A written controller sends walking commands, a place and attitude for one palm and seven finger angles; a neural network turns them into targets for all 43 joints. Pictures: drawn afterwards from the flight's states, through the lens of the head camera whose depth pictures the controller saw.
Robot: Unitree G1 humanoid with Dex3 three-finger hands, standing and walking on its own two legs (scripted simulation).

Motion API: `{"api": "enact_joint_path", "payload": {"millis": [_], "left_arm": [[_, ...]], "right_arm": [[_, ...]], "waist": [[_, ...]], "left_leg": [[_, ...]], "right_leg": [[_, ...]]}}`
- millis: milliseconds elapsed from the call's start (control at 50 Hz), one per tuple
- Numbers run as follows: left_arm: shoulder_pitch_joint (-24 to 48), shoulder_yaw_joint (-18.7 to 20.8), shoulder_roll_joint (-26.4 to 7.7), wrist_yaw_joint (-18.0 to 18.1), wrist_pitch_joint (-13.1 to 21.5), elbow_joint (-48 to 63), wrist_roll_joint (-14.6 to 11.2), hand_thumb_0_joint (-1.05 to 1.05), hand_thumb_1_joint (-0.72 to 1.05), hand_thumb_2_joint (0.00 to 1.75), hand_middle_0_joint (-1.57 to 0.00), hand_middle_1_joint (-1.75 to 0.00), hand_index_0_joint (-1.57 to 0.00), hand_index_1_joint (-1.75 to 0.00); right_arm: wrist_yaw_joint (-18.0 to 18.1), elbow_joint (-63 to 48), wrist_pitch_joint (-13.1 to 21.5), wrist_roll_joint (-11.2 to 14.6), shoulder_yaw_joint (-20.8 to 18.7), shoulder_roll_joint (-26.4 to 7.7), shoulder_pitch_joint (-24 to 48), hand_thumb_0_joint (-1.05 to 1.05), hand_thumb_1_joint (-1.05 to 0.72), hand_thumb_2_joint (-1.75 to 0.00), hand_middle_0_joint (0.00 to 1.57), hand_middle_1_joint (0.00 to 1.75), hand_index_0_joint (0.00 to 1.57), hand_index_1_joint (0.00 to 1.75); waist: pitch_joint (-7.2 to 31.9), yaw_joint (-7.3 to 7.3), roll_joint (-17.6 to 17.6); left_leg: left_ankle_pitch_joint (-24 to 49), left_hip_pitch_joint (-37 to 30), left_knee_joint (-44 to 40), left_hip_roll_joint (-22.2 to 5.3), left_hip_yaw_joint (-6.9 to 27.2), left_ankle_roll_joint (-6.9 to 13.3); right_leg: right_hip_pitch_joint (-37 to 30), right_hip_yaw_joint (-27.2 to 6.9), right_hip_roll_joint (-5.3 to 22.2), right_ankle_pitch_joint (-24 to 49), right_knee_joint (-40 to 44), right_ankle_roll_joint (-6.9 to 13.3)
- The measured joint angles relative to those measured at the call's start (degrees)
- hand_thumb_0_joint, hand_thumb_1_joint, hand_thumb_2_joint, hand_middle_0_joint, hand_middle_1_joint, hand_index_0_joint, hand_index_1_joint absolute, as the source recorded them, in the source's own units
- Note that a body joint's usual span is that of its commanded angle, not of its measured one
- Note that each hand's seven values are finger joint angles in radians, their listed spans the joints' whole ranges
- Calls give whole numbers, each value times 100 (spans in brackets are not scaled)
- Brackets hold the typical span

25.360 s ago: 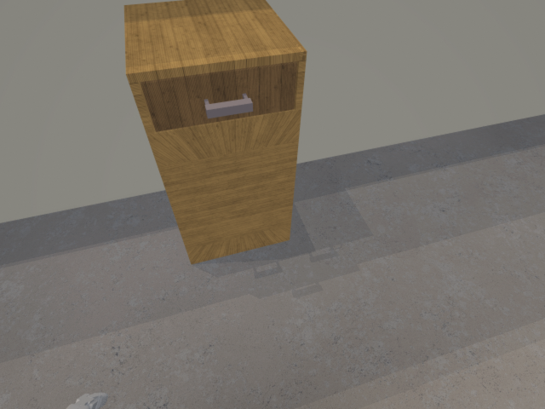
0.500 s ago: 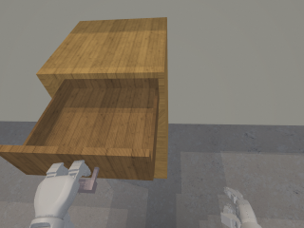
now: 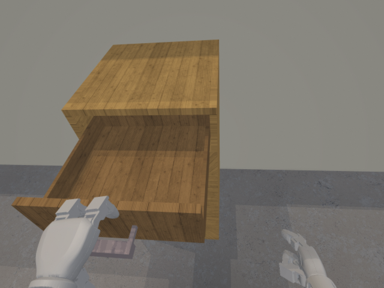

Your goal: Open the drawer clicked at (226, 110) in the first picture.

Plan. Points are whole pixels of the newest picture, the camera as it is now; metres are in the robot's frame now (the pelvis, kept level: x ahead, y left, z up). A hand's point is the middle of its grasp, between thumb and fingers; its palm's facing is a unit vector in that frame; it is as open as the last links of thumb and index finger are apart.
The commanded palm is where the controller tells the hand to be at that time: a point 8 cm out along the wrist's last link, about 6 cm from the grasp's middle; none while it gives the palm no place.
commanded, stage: lift the hand off the handle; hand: left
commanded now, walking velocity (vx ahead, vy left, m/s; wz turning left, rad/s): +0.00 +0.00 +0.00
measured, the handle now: (107, 238) +0.21 +0.22 +0.01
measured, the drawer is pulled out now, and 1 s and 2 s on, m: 0.29 0.29 0.29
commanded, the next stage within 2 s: draw the hand back to the body in 0.60 s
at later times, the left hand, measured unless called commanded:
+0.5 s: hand (71, 220) +0.18 +0.22 +0.15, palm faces +0.13 -0.13 -0.98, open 13.8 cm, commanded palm +0.14 +0.21 +0.21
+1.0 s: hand (62, 222) +0.17 +0.23 +0.15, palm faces +0.08 -0.12 -0.99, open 13.8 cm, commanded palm +0.14 +0.23 +0.21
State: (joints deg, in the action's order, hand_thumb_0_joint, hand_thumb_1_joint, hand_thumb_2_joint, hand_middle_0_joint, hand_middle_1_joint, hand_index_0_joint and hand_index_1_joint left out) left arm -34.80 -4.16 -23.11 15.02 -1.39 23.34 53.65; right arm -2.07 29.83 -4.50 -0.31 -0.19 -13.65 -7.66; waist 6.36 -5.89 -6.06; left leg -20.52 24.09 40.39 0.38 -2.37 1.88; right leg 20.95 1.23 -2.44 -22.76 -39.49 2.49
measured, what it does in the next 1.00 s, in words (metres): stands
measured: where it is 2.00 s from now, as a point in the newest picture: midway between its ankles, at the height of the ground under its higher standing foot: outside the picture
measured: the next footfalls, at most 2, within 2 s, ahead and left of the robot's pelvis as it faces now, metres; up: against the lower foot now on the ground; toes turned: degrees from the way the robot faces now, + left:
none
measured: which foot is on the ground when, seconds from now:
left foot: down 0.00-1.00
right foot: down 0.00-1.00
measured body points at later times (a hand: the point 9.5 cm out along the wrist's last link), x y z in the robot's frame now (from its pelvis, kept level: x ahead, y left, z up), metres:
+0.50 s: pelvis +0.00 +0.01 +0.02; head -0.01 -0.04 +0.46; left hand +0.16 +0.22 +0.20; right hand +0.24 -0.18 -0.06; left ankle +0.00 +0.10 -0.72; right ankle -0.03 -0.09 -0.72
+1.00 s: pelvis +0.00 +0.00 +0.02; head -0.01 -0.04 +0.47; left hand +0.16 +0.23 +0.20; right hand +0.23 -0.19 -0.06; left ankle +0.00 +0.10 -0.72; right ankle -0.03 -0.09 -0.72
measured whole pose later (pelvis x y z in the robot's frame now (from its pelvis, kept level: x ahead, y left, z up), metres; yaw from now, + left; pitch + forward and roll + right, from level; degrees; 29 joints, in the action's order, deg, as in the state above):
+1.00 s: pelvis +0.00 +0.00 +0.02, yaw +0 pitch -1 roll -1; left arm -31.1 3.7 -30.5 1.3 -5.7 33.7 46.1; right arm -1.9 29.3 -6.1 1.9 2.9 -14.6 -6.9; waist 2.5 -5.9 -7.1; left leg -15.8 13.7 30.2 0.4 -1.8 1.8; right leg 9.6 1.4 -2.7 -17.1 -27.3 2.2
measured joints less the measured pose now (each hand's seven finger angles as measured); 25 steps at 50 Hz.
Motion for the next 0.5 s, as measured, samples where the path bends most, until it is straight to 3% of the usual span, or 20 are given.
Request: {"api": "enact_joint_path", "payload": {"millis": [260,500], "left_arm": [[183,62,-215,-681,-398,694,-189,0,-49,30,-32,-120,-33,-120],[356,416,-552,-1161,-523,1223,-522,0,-49,30,-32,-120,-32,-120]], "right_arm": [[-45,-142,-186,136,220,2,66,2,-90,-90,20,30,20,30],[-33,-145,-228,212,262,-96,61,2,-90,-90,20,30,20,30]], "waist": [[-113,-90,-81],[-250,-31,-130]], "left_leg": [[188,-575,-492,24,15,30],[363,-952,-877,19,19,29]], "right_leg": [[-619,-5,11,234,582,-48],[-1029,-15,-2,457,1047,-58]]}}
